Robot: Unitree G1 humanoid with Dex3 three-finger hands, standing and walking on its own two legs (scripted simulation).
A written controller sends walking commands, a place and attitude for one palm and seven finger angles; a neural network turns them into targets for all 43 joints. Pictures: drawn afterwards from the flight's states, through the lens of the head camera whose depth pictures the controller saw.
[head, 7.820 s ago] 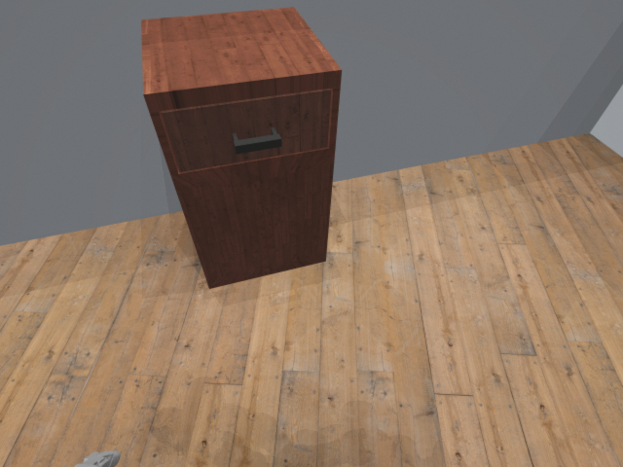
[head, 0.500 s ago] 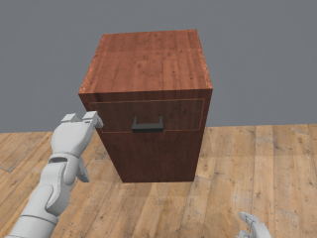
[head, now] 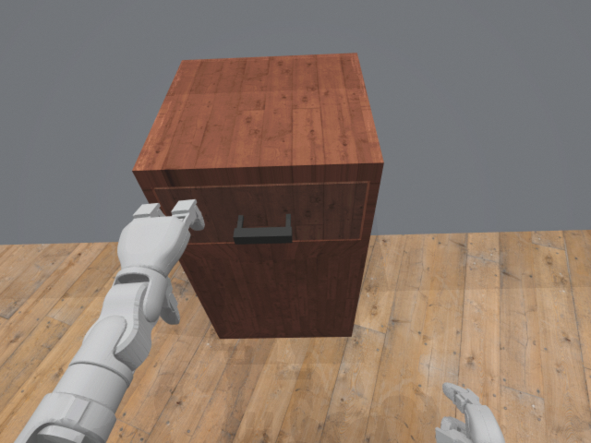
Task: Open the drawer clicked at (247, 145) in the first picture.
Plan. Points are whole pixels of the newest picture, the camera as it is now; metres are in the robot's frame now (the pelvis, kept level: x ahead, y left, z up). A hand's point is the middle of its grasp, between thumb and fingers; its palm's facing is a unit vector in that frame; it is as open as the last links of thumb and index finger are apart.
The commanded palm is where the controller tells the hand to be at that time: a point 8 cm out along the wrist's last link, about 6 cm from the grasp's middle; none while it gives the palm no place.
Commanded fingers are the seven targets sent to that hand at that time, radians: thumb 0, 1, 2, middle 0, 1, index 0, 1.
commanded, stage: move the hooked fingers above the handle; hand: left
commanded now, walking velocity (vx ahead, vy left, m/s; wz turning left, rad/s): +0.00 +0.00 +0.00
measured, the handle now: (263, 227) +0.53 +0.13 -0.10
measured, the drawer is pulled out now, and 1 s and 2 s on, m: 0.00 0.00 0.00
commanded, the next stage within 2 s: lower the fingers behind the handle in 1.92 s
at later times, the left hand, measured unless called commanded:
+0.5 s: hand (205, 248) +0.39 +0.20 +0.01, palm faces -0.01 -0.07 -1.00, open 13.9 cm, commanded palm +0.38 +0.20 +0.07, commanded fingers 0.00 -0.50 0.30 -0.30 -1.20 -0.30 -1.20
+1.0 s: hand (239, 238) +0.45 +0.16 -0.03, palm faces -0.04 -0.03 -1.00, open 13.9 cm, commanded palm +0.44 +0.16 +0.03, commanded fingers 0.00 -0.50 0.30 -0.30 -1.20 -0.30 -1.20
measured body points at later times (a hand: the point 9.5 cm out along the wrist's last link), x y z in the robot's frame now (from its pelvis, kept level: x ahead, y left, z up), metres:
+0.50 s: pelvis +0.02 +0.00 -0.01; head +0.06 -0.03 +0.44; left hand +0.39 +0.20 +0.06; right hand +0.13 -0.26 -0.14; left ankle +0.02 +0.10 -0.73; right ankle -0.03 -0.09 -0.73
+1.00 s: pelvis +0.00 +0.00 -0.03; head +0.07 -0.01 +0.42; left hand +0.44 +0.16 +0.03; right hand +0.05 -0.26 -0.16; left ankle +0.02 +0.10 -0.73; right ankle -0.03 -0.09 -0.73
